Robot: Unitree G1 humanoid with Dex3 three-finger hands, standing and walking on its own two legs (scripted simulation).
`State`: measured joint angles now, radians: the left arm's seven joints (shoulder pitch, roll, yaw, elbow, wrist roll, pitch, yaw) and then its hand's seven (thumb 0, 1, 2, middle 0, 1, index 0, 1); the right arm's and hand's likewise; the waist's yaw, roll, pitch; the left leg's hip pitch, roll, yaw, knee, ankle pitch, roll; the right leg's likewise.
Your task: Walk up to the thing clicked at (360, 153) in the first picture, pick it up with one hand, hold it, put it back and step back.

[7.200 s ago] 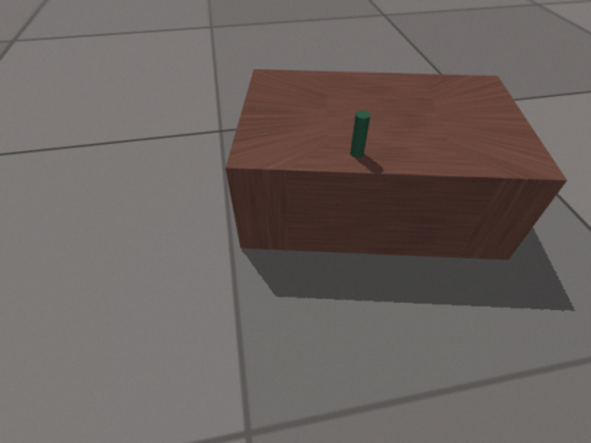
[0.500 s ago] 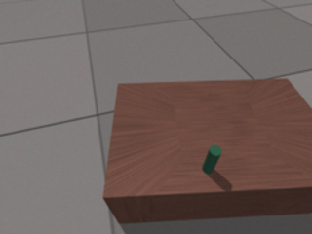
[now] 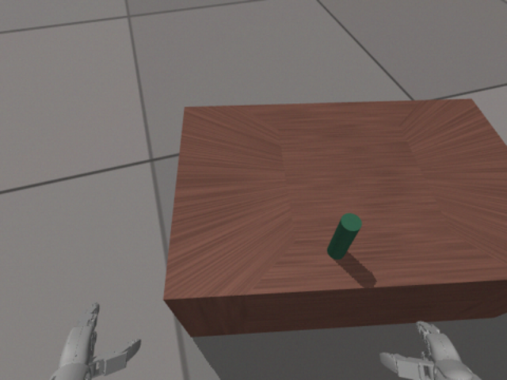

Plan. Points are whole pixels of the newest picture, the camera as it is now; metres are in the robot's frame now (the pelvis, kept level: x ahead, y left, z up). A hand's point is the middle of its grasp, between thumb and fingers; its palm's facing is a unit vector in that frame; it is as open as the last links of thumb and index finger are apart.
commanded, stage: go down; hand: right
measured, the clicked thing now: (343, 237) +0.46 -0.21 -0.24
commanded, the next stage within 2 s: none
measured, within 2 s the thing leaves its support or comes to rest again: neither
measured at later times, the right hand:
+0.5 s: hand (418, 352) +0.19 -0.27 -0.12, palm faces +0.09 +0.95 -0.31, open 17.1 cm
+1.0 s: hand (432, 359) +0.17 -0.28 -0.11, palm faces +0.09 +0.95 -0.31, open 17.6 cm
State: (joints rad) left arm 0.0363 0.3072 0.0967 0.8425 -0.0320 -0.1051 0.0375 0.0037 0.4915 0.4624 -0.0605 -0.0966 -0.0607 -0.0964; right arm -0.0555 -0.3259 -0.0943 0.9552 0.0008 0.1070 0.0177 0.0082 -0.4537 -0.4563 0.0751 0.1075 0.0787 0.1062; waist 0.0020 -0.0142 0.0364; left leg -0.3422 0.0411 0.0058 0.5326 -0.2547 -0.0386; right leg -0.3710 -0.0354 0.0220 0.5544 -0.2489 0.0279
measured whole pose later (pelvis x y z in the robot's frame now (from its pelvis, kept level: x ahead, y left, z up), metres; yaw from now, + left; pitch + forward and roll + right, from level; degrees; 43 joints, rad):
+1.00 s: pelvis +0.03 +0.00 -0.04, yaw -1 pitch +10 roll +2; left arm 0.36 0.26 0.07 0.38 -0.01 -0.10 0.09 -0.01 -0.53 0.06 -0.07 -0.05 -0.06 -0.06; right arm 0.31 -0.41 -0.24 0.27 0.01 0.40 0.17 0.00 0.57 -0.06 0.03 0.06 0.04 0.06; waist 0.01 -0.01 -0.11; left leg -0.56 0.03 0.03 0.85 -0.45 -0.04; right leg -0.62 -0.04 0.06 0.90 -0.45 0.04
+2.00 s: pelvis +0.02 +0.00 -0.03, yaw -1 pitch +10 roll +2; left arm 0.30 0.26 -0.01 0.49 0.00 -0.18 0.13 -0.01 -0.54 0.07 -0.06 -0.05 -0.05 -0.06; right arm -0.23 -0.68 -0.55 0.78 0.11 0.06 0.46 -0.01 0.52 -0.05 0.05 0.05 0.05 0.05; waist 0.04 0.02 -0.09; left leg -0.58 0.02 0.03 0.82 -0.41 -0.03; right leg -0.64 -0.05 0.06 0.87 -0.42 0.04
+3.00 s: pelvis +0.01 -0.01 -0.04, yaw +0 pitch +14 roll +3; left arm 0.27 0.25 -0.04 0.48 0.01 -0.19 0.11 -0.01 -0.53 0.06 -0.06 -0.04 -0.05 -0.05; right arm -0.50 -0.84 -0.60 1.13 0.15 -0.18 0.55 -0.01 0.52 -0.03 0.06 0.05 0.06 0.05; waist 0.10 0.03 -0.10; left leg -0.67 0.02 0.03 0.81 -0.38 -0.05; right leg -0.74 -0.05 0.06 0.91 -0.41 0.02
